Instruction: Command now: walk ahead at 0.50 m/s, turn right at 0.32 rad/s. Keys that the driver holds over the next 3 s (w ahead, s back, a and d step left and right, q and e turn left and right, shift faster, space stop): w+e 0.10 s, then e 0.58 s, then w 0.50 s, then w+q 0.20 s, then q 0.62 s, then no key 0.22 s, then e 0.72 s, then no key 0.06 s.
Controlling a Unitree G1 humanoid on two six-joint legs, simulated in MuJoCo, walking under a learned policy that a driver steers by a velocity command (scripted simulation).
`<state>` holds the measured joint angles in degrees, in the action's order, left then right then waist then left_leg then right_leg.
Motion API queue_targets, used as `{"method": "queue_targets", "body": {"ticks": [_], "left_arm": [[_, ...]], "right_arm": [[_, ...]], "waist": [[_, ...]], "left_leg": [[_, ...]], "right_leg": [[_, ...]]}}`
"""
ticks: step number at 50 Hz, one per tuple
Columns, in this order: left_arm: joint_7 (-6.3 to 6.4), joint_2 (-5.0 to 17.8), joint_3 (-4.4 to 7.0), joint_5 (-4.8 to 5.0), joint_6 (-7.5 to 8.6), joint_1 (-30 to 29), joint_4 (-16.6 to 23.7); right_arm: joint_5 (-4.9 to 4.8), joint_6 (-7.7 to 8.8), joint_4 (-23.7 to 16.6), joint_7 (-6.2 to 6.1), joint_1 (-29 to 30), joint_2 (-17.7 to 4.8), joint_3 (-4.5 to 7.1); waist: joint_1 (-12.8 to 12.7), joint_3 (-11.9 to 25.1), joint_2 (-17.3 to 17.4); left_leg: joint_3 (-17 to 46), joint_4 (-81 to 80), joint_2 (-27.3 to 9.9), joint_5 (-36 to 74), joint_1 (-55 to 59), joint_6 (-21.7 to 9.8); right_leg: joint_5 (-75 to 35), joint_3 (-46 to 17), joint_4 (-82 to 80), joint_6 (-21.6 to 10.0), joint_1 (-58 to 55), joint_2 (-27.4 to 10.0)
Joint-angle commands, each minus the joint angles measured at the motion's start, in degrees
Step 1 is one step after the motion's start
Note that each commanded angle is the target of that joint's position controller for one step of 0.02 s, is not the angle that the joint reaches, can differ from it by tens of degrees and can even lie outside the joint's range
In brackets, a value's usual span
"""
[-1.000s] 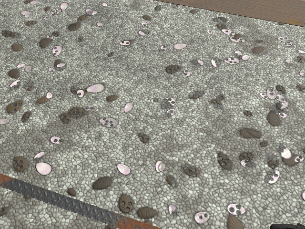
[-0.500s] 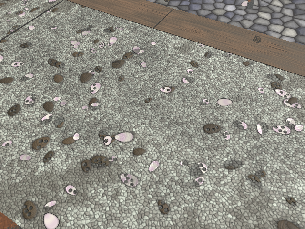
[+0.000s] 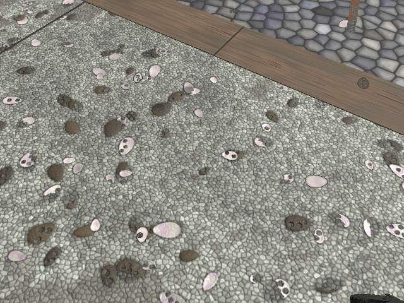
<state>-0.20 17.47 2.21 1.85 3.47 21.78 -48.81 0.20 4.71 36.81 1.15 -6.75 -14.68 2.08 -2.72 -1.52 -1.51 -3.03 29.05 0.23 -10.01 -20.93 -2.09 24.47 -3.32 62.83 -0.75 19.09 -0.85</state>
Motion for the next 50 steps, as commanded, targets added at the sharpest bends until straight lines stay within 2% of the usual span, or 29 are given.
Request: {"method": "queue_targets", "body": {"ticks": [1,3,5,8,11,15,17,18,19,20,21,22,23,24,26,27,29,31,35,39,41,42,43,44,45,46,47,48,50], "left_arm": [[0.26,5.77,2.01,-0.20,0.43,-3.21,5.57],[0.25,3.19,1.73,-0.07,-0.91,-2.18,5.30],[0.34,2.52,1.78,-0.38,-1.63,-4.01,6.40],[-0.32,1.69,1.56,-1.09,-1.48,-7.86,8.37],[-1.85,0.46,1.08,-1.53,-1.15,-13.42,10.82],[-3.27,3.51,2.50,-1.68,-1.97,-14.31,13.56],[-3.33,6.25,4.14,-1.91,-2.17,-7.80,12.72],[-2.53,9.04,5.58,-2.04,-2.09,-1.85,11.18],[-0.92,14.80,6.76,-1.94,-2.39,0.06,11.83],[-0.76,17.57,6.43,-3.07,-2.13,-4.27,15.06],[-1.41,13.07,5.57,-2.40,-2.18,-5.23,16.52],[-1.48,10.66,4.79,-1.97,-1.98,-8.06,16.63],[-1.24,8.83,4.37,-1.11,-2.18,-10.30,16.24],[-0.75,7.51,3.94,-0.88,-2.53,-12.25,16.47],[-0.21,8.04,4.11,-2.28,-3.01,-13.93,17.26],[0.12,8.41,4.28,-2.50,-3.07,-13.96,17.35],[0.89,9.08,4.62,-2.15,-3.27,-13.10,17.18],[1.64,9.33,4.76,-1.75,-3.84,-13.05,17.28],[2.16,8.98,4.71,-1.75,-4.86,-13.68,17.68],[1.65,7.52,3.79,-1.76,-5.07,-11.72,16.79],[1.57,5.72,2.90,-1.56,-5.09,-11.04,15.81],[1.61,3.46,2.16,-1.55,-4.83,-11.08,15.76],[1.56,-0.20,1.25,-1.42,-4.17,-10.46,16.09],[1.52,4.36,2.58,-0.53,-2.71,-14.33,18.95],[1.42,7.53,3.51,-0.34,-1.90,-14.58,18.08],[1.05,7.88,3.80,-0.81,-1.58,-13.09,16.51],[0.79,6.94,3.73,-1.45,-1.46,-12.37,15.42],[0.45,5.85,3.51,-1.77,-1.16,-13.16,15.34],[0.03,3.17,2.87,-1.67,-0.65,-15.18,15.33]], "right_arm": [[0.50,0.77,0.37,-0.15,-6.88,-5.56,2.11],[0.49,1.73,1.48,-0.09,-5.39,-5.38,2.45],[0.59,2.29,2.75,-0.33,-5.14,-6.46,2.97],[0.75,1.76,3.72,-1.28,-3.65,-8.06,3.40],[0.21,0.68,4.84,-2.37,-5.23,-9.93,3.86],[-1.79,-1.09,5.68,-3.03,-5.34,-12.17,4.83],[-2.64,-2.06,5.23,-3.40,-3.93,-12.52,5.18],[-2.39,-2.27,5.18,-3.34,-4.95,-10.96,4.65],[0.63,-2.11,4.07,-2.95,-8.74,-7.08,3.19],[1.53,-1.87,2.76,-2.09,-14.65,-4.68,1.82],[0.16,-1.84,3.92,-1.46,-11.21,-9.74,2.80],[-1.19,-2.14,2.47,-1.55,-6.44,-10.08,2.88],[-0.55,-2.67,2.93,-2.35,-5.22,-9.15,2.83],[0.20,-3.40,2.94,-3.12,-4.55,-9.79,3.11],[0.51,-4.34,3.13,-3.34,-5.67,-9.25,3.20],[0.57,-4.41,3.42,-3.46,-6.20,-8.44,3.00],[0.60,-4.51,3.33,-3.76,-5.14,-7.48,2.66],[0.50,-4.70,3.02,-3.85,-3.54,-7.11,2.50],[0.04,-4.42,2.57,-3.35,-1.95,-7.23,2.49],[-0.37,-2.91,2.39,-2.07,-2.93,-6.99,2.33],[-0.21,-1.90,3.95,-1.42,-6.92,-5.52,2.13],[0.45,-1.40,4.67,-1.51,-10.13,-7.41,2.52],[1.35,-1.22,5.31,-1.69,-13.65,-11.24,3.01],[2.58,-0.78,6.05,-0.97,-13.76,-16.23,4.73],[1.53,-0.17,4.88,-1.40,-10.18,-13.34,4.16],[0.42,0.09,4.89,-1.91,-8.76,-10.75,3.49],[-0.16,0.01,4.82,-2.14,-8.96,-9.85,3.17],[-0.52,-0.01,5.46,-2.30,-10.07,-9.46,2.95],[-0.35,0.13,6.46,-2.32,-12.97,-8.37,2.51]], "waist": [[3.99,3.17,8.15],[2.31,1.81,7.32],[1.80,0.19,5.94],[1.76,-1.49,5.21],[4.05,-0.71,4.82],[3.00,1.14,6.06],[-0.81,4.62,5.60],[-3.40,8.00,2.33],[-1.81,12.19,-10.56],[3.42,21.86,-16.31],[-1.00,25.30,-5.22],[-0.25,18.26,-3.09],[1.45,12.24,1.24],[2.53,9.50,-0.02],[4.29,8.47,-3.37],[4.47,8.92,-3.77],[3.89,9.79,-3.51],[3.24,10.23,-3.86],[2.36,9.49,-6.38],[1.79,9.06,-8.47],[4.30,6.60,-6.58],[5.46,4.93,-1.50],[5.01,4.86,9.36],[5.38,-2.52,16.45],[4.17,-5.76,12.57],[3.30,-5.32,10.77],[3.26,-3.39,9.92],[3.93,-3.41,9.66],[5.19,-2.33,9.30]], "left_leg": [[17.04,-17.16,-15.72,1.79,18.23,-9.40],[12.03,-20.07,-15.28,6.92,13.78,-9.67],[7.81,-21.50,-15.46,11.28,12.72,-9.85],[-0.88,-19.93,-13.31,25.79,11.66,-8.55],[-5.45,-17.66,-12.83,30.64,12.61,-7.27],[-5.89,-10.23,-15.69,34.55,19.55,-5.39],[-7.01,1.77,-14.33,39.73,19.49,-3.39],[-8.31,13.29,-10.64,34.76,16.44,-0.84],[-8.73,31.53,-5.57,2.64,2.26,3.34],[0.53,50.49,4.77,-32.62,-13.93,6.56],[9.47,52.39,1.57,-28.44,-15.30,5.41],[8.60,50.26,-0.05,-23.40,-17.48,4.28],[8.18,45.31,-2.22,-19.47,-17.67,4.32],[8.41,40.87,-3.45,-16.81,-15.55,4.42],[7.56,37.17,-2.22,-13.50,-9.82,4.88],[7.40,34.77,-1.75,-12.91,-8.85,5.31],[7.87,29.92,-1.10,-11.74,-8.99,6.29],[8.71,26.03,-0.84,-9.44,-8.92,6.95],[8.83,18.44,-0.17,-7.03,-6.32,6.99],[5.17,9.71,0.45,-9.82,1.48,4.76],[3.31,-1.40,0.38,-6.48,10.52,1.86],[10.42,-7.69,-5.99,-11.78,14.92,-0.80],[26.03,-14.41,-16.86,-24.04,19.30,-5.65],[43.25,-20.94,-22.86,-35.71,13.40,-12.67],[40.53,-20.99,-21.84,-35.01,12.92,-12.33],[34.49,-20.12,-18.89,-29.47,14.93,-9.97],[29.95,-19.86,-16.62,-25.28,17.11,-8.20],[26.78,-20.37,-15.54,-20.98,17.86,-7.73],[20.98,-21.22,-13.35,-13.41,17.75,-7.37]], "right_leg": [[-6.84,-2.88,4.12,0.66,19.32,-6.10],[-8.95,-2.60,2.89,1.41,16.85,-6.47],[-12.42,-3.22,0.15,2.07,18.83,-6.71],[-20.99,-0.85,-11.32,2.62,17.10,-5.65],[-28.54,3.13,-21.83,1.99,12.26,-3.89],[-21.84,4.42,-26.74,-0.99,10.57,-2.27],[-19.62,6.74,-30.55,-3.53,2.12,1.17],[-26.75,6.51,-35.16,-5.48,-7.01,3.32],[-55.23,-9.10,-33.77,-9.96,-20.66,-8.05],[-58.87,-35.34,-35.88,-24.35,-33.39,-21.58],[-47.31,-32.62,-39.80,-22.89,-30.70,-19.54],[-38.74,-26.22,-41.02,-19.75,-24.68,-16.71],[-32.09,-21.75,-42.28,-16.24,-17.38,-13.49],[-28.56,-19.44,-43.41,-14.65,-11.19,-11.78],[-27.74,-17.52,-45.12,-13.75,-3.84,-8.85],[-29.21,-16.66,-45.07,-13.80,-2.91,-8.28],[-28.92,-16.83,-44.59,-13.78,-3.26,-7.86],[-22.23,-17.98,-44.47,-13.04,-3.35,-7.18],[-6.12,-20.75,-45.56,-11.60,-1.96,-5.83],[6.63,-23.20,-45.23,-11.08,-0.18,-6.06],[12.84,-21.85,-43.01,-8.44,4.90,-3.41],[13.50,-17.96,-34.79,-5.46,10.10,0.12],[9.26,-5.95,-17.16,-1.46,18.22,8.10],[6.87,-6.25,-10.65,-1.40,27.98,7.18],[0.94,-8.83,-6.76,-1.35,29.88,4.57],[-3.92,-8.09,-5.87,-0.75,30.14,3.78],[-6.60,-5.94,-5.48,-0.06,29.52,2.76],[-9.95,-4.31,-5.40,0.63,29.57,1.66],[-14.90,-0.41,-6.09,1.57,27.23,0.28]]}}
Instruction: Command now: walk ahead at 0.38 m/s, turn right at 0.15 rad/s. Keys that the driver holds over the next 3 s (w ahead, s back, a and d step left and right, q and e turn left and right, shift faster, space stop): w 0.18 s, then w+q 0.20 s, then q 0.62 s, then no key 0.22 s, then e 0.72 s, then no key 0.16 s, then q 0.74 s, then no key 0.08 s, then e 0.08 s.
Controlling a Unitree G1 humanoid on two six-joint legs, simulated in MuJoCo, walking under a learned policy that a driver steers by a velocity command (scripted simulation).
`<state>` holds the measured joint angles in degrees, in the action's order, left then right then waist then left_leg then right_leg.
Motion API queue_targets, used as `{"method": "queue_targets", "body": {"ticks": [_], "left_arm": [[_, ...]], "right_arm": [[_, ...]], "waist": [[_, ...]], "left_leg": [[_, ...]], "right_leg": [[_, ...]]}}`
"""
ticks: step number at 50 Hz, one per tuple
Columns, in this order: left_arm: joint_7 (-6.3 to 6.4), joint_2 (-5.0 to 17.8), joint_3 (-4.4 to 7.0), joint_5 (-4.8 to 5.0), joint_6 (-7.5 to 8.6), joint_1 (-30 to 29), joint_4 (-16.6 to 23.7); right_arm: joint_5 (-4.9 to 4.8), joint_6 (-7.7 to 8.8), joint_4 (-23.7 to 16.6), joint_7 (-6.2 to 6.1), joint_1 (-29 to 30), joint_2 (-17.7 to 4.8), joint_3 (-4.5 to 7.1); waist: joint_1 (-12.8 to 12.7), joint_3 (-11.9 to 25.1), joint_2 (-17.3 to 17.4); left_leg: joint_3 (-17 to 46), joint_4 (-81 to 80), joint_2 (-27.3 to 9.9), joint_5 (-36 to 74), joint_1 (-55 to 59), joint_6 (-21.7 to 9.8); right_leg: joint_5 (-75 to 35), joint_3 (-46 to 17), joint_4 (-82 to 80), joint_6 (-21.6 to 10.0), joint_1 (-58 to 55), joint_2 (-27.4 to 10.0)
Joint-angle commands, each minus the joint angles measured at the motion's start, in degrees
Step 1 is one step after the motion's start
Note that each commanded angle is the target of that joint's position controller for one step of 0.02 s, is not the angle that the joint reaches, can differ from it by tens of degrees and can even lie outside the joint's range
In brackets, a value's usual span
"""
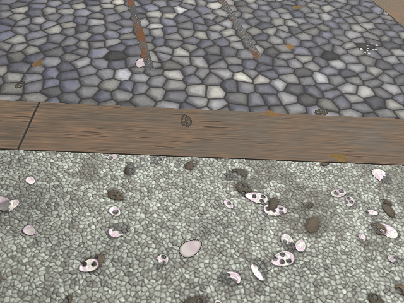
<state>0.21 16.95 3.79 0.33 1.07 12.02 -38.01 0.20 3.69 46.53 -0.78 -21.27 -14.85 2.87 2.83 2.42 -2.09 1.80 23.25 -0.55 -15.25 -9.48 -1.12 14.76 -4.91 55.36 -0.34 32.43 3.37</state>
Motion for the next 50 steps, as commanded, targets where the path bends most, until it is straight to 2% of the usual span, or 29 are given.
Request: {"method": "queue_targets", "body": {"ticks": [1,5,9,11,13,14,15,16,17,18,19,21,23,24,28,32,34,35,36,37,38,39,40,41,42,43,45,47,50], "left_arm": [[-0.47,2.78,0.99,0.07,1.94,-6.58,4.80],[-1.21,0.36,-0.06,0.64,2.77,-12.58,6.41],[-2.37,1.24,-0.10,1.35,3.48,-15.26,7.05],[-2.66,2.61,0.34,1.63,4.03,-14.04,7.18],[-2.06,5.61,1.94,1.33,4.29,-4.42,4.31],[-1.28,8.51,3.18,0.87,4.28,4.48,2.31],[-0.52,14.68,4.58,-0.78,3.76,14.05,1.08],[-0.66,12.73,4.07,-0.85,3.30,15.88,-0.15],[-0.79,8.64,2.59,-0.49,3.43,12.29,-0.32],[-0.78,6.10,1.75,-0.18,3.49,8.35,-0.21],[-0.93,4.19,1.09,-0.19,3.69,4.78,-0.34],[-1.11,2.39,0.70,-1.10,4.47,-0.30,-0.70],[-0.84,3.12,1.12,-1.35,5.18,-2.58,-1.30],[-0.54,3.80,1.35,-1.37,5.28,-3.34,-1.61],[1.03,6.16,1.90,-0.77,4.21,-3.45,-2.94],[1.70,8.68,2.78,0.92,2.67,-2.41,-4.32],[1.97,9.67,3.28,1.81,1.74,-2.97,-4.20],[2.08,9.50,3.30,2.07,1.23,-3.25,-4.02],[1.94,8.09,2.79,1.74,1.02,-1.84,-4.05],[1.45,4.27,1.36,-1.18,1.10,1.50,-2.95],[0.54,2.86,0.21,-1.96,1.25,6.51,-1.78],[-0.15,7.78,1.25,-0.66,1.23,3.24,-2.95],[-0.16,7.97,1.24,0.59,0.93,-0.93,-1.51],[0.48,6.79,1.11,0.01,0.39,-1.93,-1.96],[1.19,7.40,1.37,-0.58,-0.33,-2.65,-1.93],[1.26,7.15,1.41,-0.61,-0.91,-2.11,-2.10],[1.53,5.60,1.04,-0.80,-1.19,-0.63,-2.80],[1.91,4.78,0.69,-0.85,-1.19,-1.55,-2.79],[1.87,4.59,0.54,-0.63,-1.28,-3.53,-2.39]], "right_arm": [[-0.42,1.12,-2.86,-0.35,0.33,-7.97,1.66],[-0.75,0.57,-1.61,-0.21,-2.51,-9.40,1.83],[-1.45,0.03,-0.31,0.26,-4.88,-11.52,2.27],[-1.92,-0.49,0.31,0.34,-5.11,-12.00,2.45],[-2.18,-0.79,0.12,0.21,-3.25,-12.21,2.44],[-1.58,-0.45,-0.57,0.35,-2.12,-9.91,1.63],[-0.40,0.48,-3.22,0.47,-3.77,-3.81,-0.28],[-1.86,1.51,-3.22,0.16,-5.13,-4.24,-0.23],[-3.18,1.75,-3.47,0.23,-1.65,-9.72,1.48],[-3.26,1.56,-3.95,0.39,1.21,-9.83,1.70],[-2.55,1.13,-3.78,0.39,2.43,-8.73,1.67],[-1.89,-0.41,-2.95,0.30,1.48,-6.36,1.80],[-1.50,-1.50,-3.22,0.26,0.40,-4.67,1.75],[-1.25,-1.75,-4.11,0.25,1.18,-4.44,1.76],[-0.51,-1.53,-7.87,1.96,8.56,-2.62,0.79],[-0.50,-2.16,-11.19,3.90,11.20,-5.34,1.79],[-0.20,-2.51,-11.97,4.25,9.41,-7.37,2.82],[-0.24,-2.46,-11.48,4.13,5.65,-8.90,3.72],[-0.09,-2.31,-10.38,3.27,0.52,-11.56,5.01],[-0.07,-2.54,-11.53,1.65,-0.85,-16.93,6.02],[1.03,-2.28,-14.61,1.56,3.11,-19.41,5.60],[0.34,-2.39,-15.93,2.11,4.35,-14.88,4.68],[-0.12,-2.25,-15.98,2.13,7.13,-12.76,3.95],[-0.89,-2.54,-15.65,1.94,9.27,-11.30,3.64],[-1.08,-2.93,-15.96,1.47,11.28,-10.29,3.27],[-0.31,-3.29,-16.43,1.16,12.44,-10.61,3.29],[0.48,-3.56,-16.95,0.59,13.32,-11.27,3.66],[0.17,-3.80,-16.74,-0.18,12.36,-11.92,4.01],[-0.17,-4.60,-17.03,-0.95,12.76,-12.11,4.22]], "waist": [[0.38,-6.11,10.00],[3.20,-6.70,11.01],[4.18,-7.84,11.07],[2.31,-7.94,11.37],[-3.77,-2.96,9.85],[-8.33,3.67,7.29],[-10.82,15.09,-6.20],[-10.36,18.61,-14.22],[-9.88,9.45,-9.05],[-8.21,3.85,-7.50],[-6.57,-0.12,-5.31],[-3.19,-4.22,-5.66],[-0.90,-4.38,-4.21],[-0.40,-4.67,-3.65],[-2.60,-4.28,-2.55],[-2.63,-2.60,-1.72],[-1.15,-1.28,-1.85],[0.93,0.66,-0.93],[3.14,3.90,2.55],[1.42,8.32,15.26],[-3.15,17.80,20.63],[0.89,20.29,9.50],[-0.03,13.56,6.88],[-1.66,7.84,2.19],[-2.65,5.10,3.13],[-3.90,4.09,5.29],[-4.47,4.43,7.28],[-3.74,5.43,7.29],[-2.78,5.51,8.54]], "left_leg": [[14.07,-15.63,-12.00,-5.10,6.69,-8.44],[8.14,-15.64,-10.81,2.96,5.34,-8.38],[7.89,-13.93,-12.83,5.43,5.09,-9.04],[10.27,-12.01,-14.45,8.84,5.22,-8.73],[8.16,-3.27,-12.36,22.29,2.62,-6.70],[4.98,9.01,-8.95,22.45,-3.77,-4.45],[-0.36,31.49,-1.83,4.53,-23.70,-0.10],[3.87,43.50,1.14,-17.65,-31.90,0.68],[6.18,48.55,-2.18,-14.28,-35.60,0.11],[4.65,48.21,-4.31,-9.45,-35.88,-0.39],[4.22,45.98,-5.65,-5.31,-34.54,-0.15],[4.10,43.14,-6.60,-0.58,-28.51,0.75],[2.97,41.78,-5.46,1.00,-26.67,2.22],[2.55,39.02,-5.23,2.77,-26.79,2.89],[-1.56,20.55,-4.15,16.25,-21.29,2.69],[-2.10,14.03,-3.38,14.24,-20.26,0.00],[-4.11,12.51,-1.06,9.28,-16.86,-2.05],[-5.26,9.45,1.03,10.02,-11.43,-3.55],[-4.93,4.51,3.08,18.11,-2.66,-5.60],[11.66,5.38,-8.86,45.98,10.56,-10.58],[37.88,2.31,-22.21,47.02,22.18,-24.62],[34.14,-1.05,-19.79,35.45,19.48,-22.55],[27.86,-2.05,-17.06,26.91,13.60,-19.20],[23.56,-3.26,-13.96,20.03,6.59,-15.69],[21.04,-4.42,-12.11,16.58,0.61,-14.08],[19.39,-5.52,-9.97,15.49,-4.46,-13.25],[17.56,-5.80,-8.20,17.56,-7.23,-13.22],[17.87,-5.21,-7.88,16.72,-6.75,-13.39],[19.72,-5.23,-6.77,6.25,-7.70,-12.25]], "right_leg": [[-6.69,2.30,-0.68,1.54,13.35,-4.53],[-10.26,5.25,-14.74,2.42,6.12,-4.84],[-8.51,6.69,-23.03,1.40,-0.45,-3.99],[-6.76,5.84,-26.59,-0.27,-5.11,-3.58],[-7.70,6.54,-31.11,-2.78,-20.58,-2.06],[-8.30,2.52,-30.17,-4.87,-35.02,-6.43],[-5.56,-16.73,-28.83,-11.09,-58.25,-22.25],[5.76,-32.93,-37.04,-15.58,-56.63,-28.52],[10.39,-27.15,-39.02,-13.67,-48.90,-26.28],[9.03,-19.70,-40.42,-11.77,-42.27,-23.68],[4.94,-14.34,-42.67,-10.80,-36.17,-21.01],[-13.16,-4.33,-44.97,-9.45,-27.22,-17.66],[-33.07,2.48,-44.14,-9.96,-24.13,-17.35],[-36.73,4.85,-44.31,-10.12,-23.18,-17.38],[-37.31,12.51,-43.48,-9.19,-22.22,-15.30],[-38.54,12.71,-38.46,-8.17,-29.19,-18.74],[-44.11,13.21,-31.24,-7.01,-30.58,-18.86],[-45.08,14.28,-23.73,-5.72,-29.88,-17.30],[-40.11,15.69,-12.43,-3.08,-27.02,-13.39],[-7.85,16.34,6.03,1.14,-13.35,-7.84],[27.63,6.69,24.16,4.06,1.85,2.64],[23.20,-1.83,25.92,3.09,3.32,-1.02],[18.35,-0.98,23.79,2.09,5.15,-2.73],[14.78,-0.50,18.65,2.12,5.29,-4.90],[12.22,-0.60,13.89,2.23,3.17,-6.09],[10.06,0.20,11.77,2.45,-0.87,-5.54],[8.38,0.99,6.32,3.58,-3.76,-4.21],[7.17,0.43,1.12,4.72,-4.13,-3.68],[3.91,-0.47,-4.80,5.33,-5.47,-3.22]]}}
Over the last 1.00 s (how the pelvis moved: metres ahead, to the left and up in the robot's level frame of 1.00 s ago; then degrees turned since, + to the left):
0.30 -0.03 0.01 -28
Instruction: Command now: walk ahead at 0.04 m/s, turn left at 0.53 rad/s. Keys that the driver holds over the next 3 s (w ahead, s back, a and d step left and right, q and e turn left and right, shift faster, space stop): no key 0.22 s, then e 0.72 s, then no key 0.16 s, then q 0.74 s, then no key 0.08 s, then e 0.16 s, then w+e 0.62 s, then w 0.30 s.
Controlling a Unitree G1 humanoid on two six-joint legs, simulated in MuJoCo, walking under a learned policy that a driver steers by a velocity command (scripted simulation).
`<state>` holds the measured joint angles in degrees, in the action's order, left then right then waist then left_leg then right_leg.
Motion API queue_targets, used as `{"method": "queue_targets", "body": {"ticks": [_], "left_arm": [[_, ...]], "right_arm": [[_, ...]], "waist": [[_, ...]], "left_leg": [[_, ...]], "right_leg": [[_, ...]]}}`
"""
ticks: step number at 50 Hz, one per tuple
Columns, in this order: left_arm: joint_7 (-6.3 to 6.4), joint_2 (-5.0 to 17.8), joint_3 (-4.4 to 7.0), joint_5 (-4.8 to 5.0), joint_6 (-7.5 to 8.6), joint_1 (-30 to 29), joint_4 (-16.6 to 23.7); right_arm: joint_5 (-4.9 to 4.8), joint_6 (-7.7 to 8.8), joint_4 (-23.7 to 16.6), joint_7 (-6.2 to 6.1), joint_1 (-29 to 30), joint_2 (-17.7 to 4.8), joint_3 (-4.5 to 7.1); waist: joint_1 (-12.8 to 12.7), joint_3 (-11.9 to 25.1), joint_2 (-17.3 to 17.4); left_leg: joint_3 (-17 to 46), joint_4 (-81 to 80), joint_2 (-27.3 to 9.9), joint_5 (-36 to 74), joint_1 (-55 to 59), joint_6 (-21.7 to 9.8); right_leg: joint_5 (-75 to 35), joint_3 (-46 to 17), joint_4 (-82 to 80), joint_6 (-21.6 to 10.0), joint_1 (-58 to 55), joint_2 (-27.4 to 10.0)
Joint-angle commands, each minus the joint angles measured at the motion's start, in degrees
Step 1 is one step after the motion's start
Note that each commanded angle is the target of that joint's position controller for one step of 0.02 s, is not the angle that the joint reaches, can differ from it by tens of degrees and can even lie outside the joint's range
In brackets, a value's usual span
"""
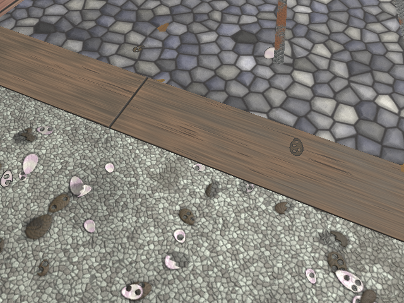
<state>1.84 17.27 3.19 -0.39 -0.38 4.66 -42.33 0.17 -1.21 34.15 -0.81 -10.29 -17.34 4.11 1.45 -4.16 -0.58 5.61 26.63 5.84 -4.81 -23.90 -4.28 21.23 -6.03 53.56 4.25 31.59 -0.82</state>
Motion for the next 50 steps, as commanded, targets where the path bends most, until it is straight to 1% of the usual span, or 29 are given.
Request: {"method": "queue_targets", "body": {"ticks": [1,5,8,9,10,11,12,13,15,16,19,21,22,23,25,27,28,30,32,35,37,38,39,40,41,42,43,44,50], "left_arm": [[0.14,4.39,1.17,0.23,0.21,3.95,1.81],[-0.70,4.52,1.18,0.47,1.08,3.62,2.20],[-1.69,4.10,1.28,-0.19,1.97,6.61,1.63],[-1.61,7.51,1.81,-1.53,2.08,7.06,2.31],[-1.39,11.12,2.43,-2.34,1.75,4.54,1.93],[-1.27,8.00,1.84,-2.71,1.96,2.96,3.13],[-1.13,5.98,1.12,-2.27,2.27,2.13,3.45],[-1.13,5.29,0.75,-1.36,2.46,0.80,3.23],[-1.44,3.62,-0.03,0.11,2.41,-0.71,2.51],[-1.57,4.42,0.27,0.44,1.87,0.14,2.15],[-1.46,8.71,1.79,1.34,0.51,4.14,1.93],[-1.26,9.10,2.17,1.93,0.45,4.93,2.37],[-1.32,8.28,1.97,1.76,0.76,4.38,2.93],[-1.48,7.22,1.85,1.58,1.19,4.97,3.70],[-1.81,6.54,1.85,1.97,1.44,2.42,4.06],[-1.99,5.47,1.86,1.59,0.71,2.56,4.88],[-2.17,5.37,2.11,1.27,0.26,3.05,5.16],[-2.47,6.15,2.89,1.40,-0.67,2.38,6.04],[-2.75,4.58,2.32,1.56,-1.49,2.75,6.27],[-3.78,4.68,2.45,1.83,-1.84,4.23,6.89],[-3.73,5.67,3.47,1.65,-2.04,8.46,5.91],[-3.06,9.49,4.65,1.41,-1.83,9.78,6.51],[-2.52,17.25,5.66,0.22,-1.13,9.24,9.30],[-3.17,14.69,4.67,-1.80,0.21,11.84,9.45],[-3.23,13.28,4.06,-1.63,1.20,9.51,9.29],[-2.77,11.83,3.82,-0.26,1.37,7.04,9.15],[-2.12,10.64,3.35,0.75,0.99,4.85,9.38],[-1.59,10.21,2.94,0.96,0.62,3.71,9.62],[0.07,8.32,2.17,0.61,-0.24,4.88,9.83]], "right_arm": [[-0.01,0.06,-4.76,-0.98,2.25,-9.39,2.88],[0.32,-0.62,-4.34,-0.50,1.44,-7.87,2.18],[-0.35,-1.04,-3.50,-0.41,0.66,-5.91,1.15],[0.13,-0.83,-3.12,-0.40,-1.74,-3.63,0.44],[-0.02,-0.30,-4.33,-0.23,-2.99,-3.28,0.50],[0.72,0.31,-4.39,-0.43,-0.08,-7.07,1.43],[0.33,0.34,-3.70,-0.48,1.16,-8.38,2.14],[0.55,-0.05,-2.36,-0.62,0.10,-6.58,1.91],[1.28,-0.48,-1.01,-0.46,-0.89,-1.99,0.53],[1.09,-0.18,-1.08,-0.28,0.60,-0.55,-0.04],[-0.52,0.45,-0.60,-0.71,1.71,-2.35,0.77],[-0.58,0.43,-0.12,-1.24,0.57,-4.51,1.43],[-0.19,0.37,-0.31,-1.59,-0.52,-5.52,1.72],[0.15,0.16,0.37,-1.75,-1.08,-7.79,2.50],[0.72,-0.37,0.49,-1.49,-2.43,-6.25,2.77],[0.69,-0.49,0.32,-1.81,-2.68,-7.49,3.13],[0.62,-0.09,-0.28,-2.16,-0.97,-7.20,2.93],[0.53,0.90,-0.82,-2.54,0.70,-7.12,2.62],[-0.40,1.37,-0.54,-2.42,3.82,-8.78,3.23],[-0.95,0.55,0.07,-2.17,4.09,-9.38,3.51],[-1.66,0.51,0.98,-1.91,2.27,-7.72,3.05],[-0.57,0.74,1.76,-1.55,-1.46,-5.35,2.48],[2.10,0.82,-1.94,-1.68,0.96,-1.85,0.95],[0.57,1.05,-2.21,-2.09,4.22,-5.05,1.69],[-0.50,0.85,-1.80,-2.29,4.61,-6.47,2.11],[-0.11,0.68,-0.64,-2.61,3.92,-7.10,2.49],[0.34,0.53,0.17,-3.07,3.88,-7.36,2.75],[0.42,0.45,0.40,-3.01,3.54,-7.24,2.85],[-0.10,0.64,1.74,-2.15,3.17,-4.11,1.74]], "waist": [[-1.33,11.96,7.75],[0.01,11.55,9.71],[-2.09,10.30,8.41],[-0.86,9.84,1.03],[2.76,6.62,-13.00],[-0.34,6.47,-13.38],[-0.81,6.34,-9.87],[0.12,6.50,-7.75],[0.74,6.13,-7.78],[-0.21,5.63,-8.27],[-1.61,6.71,-10.03],[-1.82,8.25,-9.30],[-1.43,9.75,-7.47],[-2.70,11.30,-1.29],[-0.60,10.05,4.73],[-0.53,7.55,11.27],[-0.96,7.16,14.05],[-1.12,5.35,10.29],[-2.01,4.56,8.77],[-1.96,6.51,10.41],[-3.45,8.12,7.34],[-2.79,8.05,-3.50],[-1.76,8.18,-19.54],[-5.92,13.98,-12.41],[-4.32,10.57,-8.30],[-3.05,8.54,-4.86],[-2.40,7.66,-3.61],[-1.62,7.60,-4.42],[-2.15,9.53,-5.17]], "left_leg": [[16.09,-8.60,-13.14,-6.82,6.40,-8.68],[18.45,-6.34,-13.78,-7.10,7.29,-8.00],[17.35,-1.98,-11.09,-7.24,5.22,-4.11],[12.88,5.19,-6.85,-13.97,1.70,-0.34],[2.83,11.10,0.93,-22.91,-3.68,2.87],[2.83,19.81,-1.52,-26.86,-2.19,5.13],[3.86,24.70,-2.04,-25.88,-1.52,6.12],[3.44,25.72,-3.00,-24.41,-0.76,7.32],[1.70,19.35,-5.77,-20.74,2.12,9.16],[-0.49,14.30,-5.14,-19.99,4.11,9.50],[-3.76,0.72,-2.93,-11.85,7.48,8.88],[-2.82,-2.56,-4.09,-5.60,11.97,7.04],[-1.96,-1.08,-6.47,-0.56,15.79,5.79],[-1.53,3.18,-8.52,4.06,18.83,3.69],[1.03,0.55,-11.04,3.26,19.22,0.53],[9.20,-3.84,-19.76,6.97,19.61,-4.66],[12.50,-4.72,-24.70,11.65,18.36,-7.82],[12.71,-5.30,-28.24,18.45,16.89,-10.28],[5.81,-4.44,-24.56,17.82,14.86,-6.86],[-1.05,-1.28,-21.39,15.72,13.08,-4.26],[-5.34,6.43,-18.93,6.67,9.62,-0.84],[-10.51,18.87,-14.67,-6.60,1.23,3.87],[-9.72,35.31,-5.71,-35.67,-14.92,9.01],[-0.50,44.45,-5.28,-37.45,-14.32,8.62],[0.34,46.62,-6.35,-32.78,-15.50,7.93],[0.27,44.93,-7.54,-27.40,-15.91,7.54],[0.62,42.47,-8.40,-23.11,-15.51,7.63],[0.35,41.56,-8.05,-20.03,-12.67,7.95],[-0.40,30.72,-6.50,-13.50,-9.72,9.81]], "right_leg": [[-3.21,0.81,-4.59,0.74,-5.37,0.88],[-2.46,2.11,-11.62,-0.39,-9.31,0.68],[-11.16,3.30,-28.10,-3.78,-18.67,-0.01],[-13.27,-5.51,-33.44,-6.90,-21.88,-8.87],[-18.62,-15.95,-36.18,-14.38,-19.18,-16.70],[-17.93,-20.15,-37.79,-18.92,-15.30,-20.03],[-17.75,-18.25,-37.37,-18.58,-15.41,-17.86],[-18.22,-14.82,-36.36,-16.67,-16.19,-14.98],[-22.95,-9.73,-34.07,-13.61,-17.81,-10.55],[-25.99,-7.88,-32.77,-12.91,-18.30,-8.35],[-33.42,-10.30,-29.37,-13.65,-23.20,-7.62],[-33.07,-13.18,-28.58,-12.76,-22.60,-7.85],[-31.79,-13.09,-27.23,-11.73,-19.83,-7.18],[-27.91,-9.48,-25.71,-10.06,-15.60,-4.28],[-17.86,-3.63,-19.78,-6.98,-9.82,0.75],[-7.96,0.95,-12.33,-4.68,-2.92,3.11],[4.54,2.95,-5.81,-4.01,-1.71,2.57],[13.25,2.74,5.42,-2.95,1.68,-0.41],[7.93,4.15,0.55,-2.56,-1.34,-2.11],[0.06,9.18,-10.12,-3.06,-10.30,0.10],[-9.28,10.54,-21.96,-5.12,-20.03,3.34],[-24.54,0.24,-27.74,-8.12,-27.61,-1.42],[-42.96,-27.09,-32.03,-20.03,-31.14,-18.90],[-39.18,-31.05,-34.18,-26.42,-29.46,-21.82],[-33.90,-25.55,-33.84,-24.44,-27.28,-19.18],[-27.27,-21.09,-33.46,-20.75,-25.95,-15.64],[-23.90,-18.66,-33.42,-18.15,-24.71,-13.47],[-24.76,-16.50,-33.71,-17.07,-22.17,-11.47],[-20.29,-14.37,-34.42,-16.76,-24.58,-8.94]]}}
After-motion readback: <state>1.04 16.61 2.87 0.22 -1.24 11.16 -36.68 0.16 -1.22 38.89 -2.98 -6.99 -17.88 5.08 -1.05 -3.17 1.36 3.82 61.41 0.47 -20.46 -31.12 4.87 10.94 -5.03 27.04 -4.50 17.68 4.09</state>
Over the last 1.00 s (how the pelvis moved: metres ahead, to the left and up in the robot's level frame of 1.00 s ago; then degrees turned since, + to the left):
0.35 -0.02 -0.01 23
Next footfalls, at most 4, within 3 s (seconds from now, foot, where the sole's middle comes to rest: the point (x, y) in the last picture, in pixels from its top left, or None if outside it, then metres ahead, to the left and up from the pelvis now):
0.18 right None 0.09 -0.16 -0.77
0.44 left None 0.05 0.09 -0.77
0.76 right None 0.06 -0.18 -0.77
1.24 left None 0.12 0.04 -0.77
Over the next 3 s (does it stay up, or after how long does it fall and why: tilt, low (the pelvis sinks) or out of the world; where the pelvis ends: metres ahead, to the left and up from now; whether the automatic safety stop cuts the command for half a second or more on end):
stays up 0.39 -0.03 0.01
